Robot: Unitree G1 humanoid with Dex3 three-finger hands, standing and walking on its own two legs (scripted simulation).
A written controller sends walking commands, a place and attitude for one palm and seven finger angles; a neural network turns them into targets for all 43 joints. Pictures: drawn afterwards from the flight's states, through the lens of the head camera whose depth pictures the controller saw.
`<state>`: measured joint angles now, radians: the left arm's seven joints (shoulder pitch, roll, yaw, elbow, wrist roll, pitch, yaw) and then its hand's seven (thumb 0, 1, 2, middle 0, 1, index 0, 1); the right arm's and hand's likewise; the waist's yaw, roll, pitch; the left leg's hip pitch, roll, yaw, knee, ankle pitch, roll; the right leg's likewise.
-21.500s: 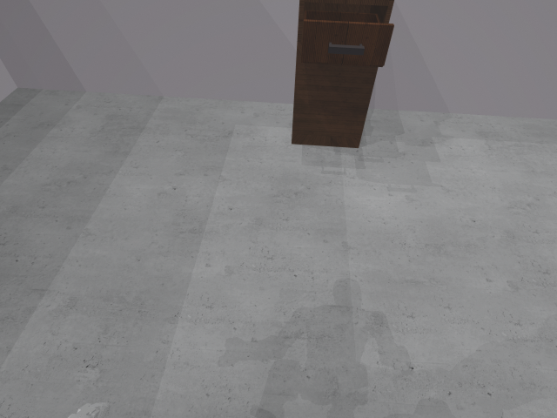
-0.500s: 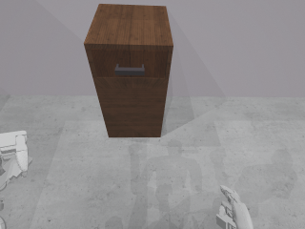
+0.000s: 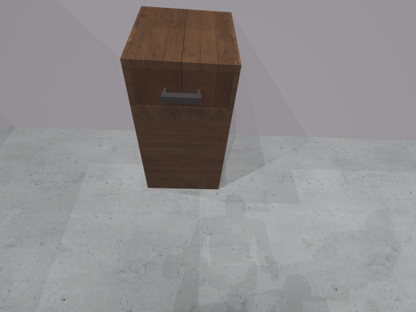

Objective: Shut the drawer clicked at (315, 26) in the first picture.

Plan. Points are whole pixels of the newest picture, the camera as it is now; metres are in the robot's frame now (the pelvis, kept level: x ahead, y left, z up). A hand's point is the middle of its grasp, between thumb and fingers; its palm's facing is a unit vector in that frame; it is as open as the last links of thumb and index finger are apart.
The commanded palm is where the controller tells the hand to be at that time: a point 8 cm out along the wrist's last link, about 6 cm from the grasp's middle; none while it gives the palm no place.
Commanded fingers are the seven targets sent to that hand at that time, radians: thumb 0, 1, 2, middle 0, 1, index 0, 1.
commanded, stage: let the arm hang, fingers relaxed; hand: left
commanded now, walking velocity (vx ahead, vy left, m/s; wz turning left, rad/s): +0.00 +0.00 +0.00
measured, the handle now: (181, 94) +0.81 +0.13 -0.09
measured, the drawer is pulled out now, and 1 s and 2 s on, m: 0.00 0.00 0.00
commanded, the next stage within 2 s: look to check the result in 0.80 s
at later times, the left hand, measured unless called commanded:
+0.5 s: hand out of the picture -0.06 +0.17 -0.17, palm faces +0.03 -0.98 -0.17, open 7.0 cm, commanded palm none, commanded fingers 0.00 0.90 0.90 -0.20 -0.30 -0.20 -0.30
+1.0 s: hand out of the picture -0.04 +0.16 -0.17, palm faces +0.03 -0.99 -0.17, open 7.4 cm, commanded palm none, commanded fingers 0.00 0.90 0.90 -0.20 -0.30 -0.20 -0.30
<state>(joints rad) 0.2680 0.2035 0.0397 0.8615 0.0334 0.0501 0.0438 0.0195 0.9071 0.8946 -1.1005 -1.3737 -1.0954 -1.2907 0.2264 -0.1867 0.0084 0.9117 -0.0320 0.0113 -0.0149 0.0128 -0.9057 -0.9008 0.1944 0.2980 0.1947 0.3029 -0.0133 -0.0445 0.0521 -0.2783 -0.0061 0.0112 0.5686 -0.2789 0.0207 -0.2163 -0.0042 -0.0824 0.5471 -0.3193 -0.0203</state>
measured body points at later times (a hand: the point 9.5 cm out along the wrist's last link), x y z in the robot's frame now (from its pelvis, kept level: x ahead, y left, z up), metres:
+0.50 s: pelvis -0.02 +0.01 +0.01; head -0.01 +0.01 +0.46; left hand -0.06 +0.22 -0.15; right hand -0.05 -0.18 -0.16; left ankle +0.02 +0.11 -0.73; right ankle -0.01 -0.10 -0.73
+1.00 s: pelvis -0.02 +0.00 +0.01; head -0.01 +0.00 +0.46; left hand -0.04 +0.21 -0.15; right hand -0.05 -0.19 -0.16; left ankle +0.02 +0.11 -0.73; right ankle -0.02 -0.10 -0.73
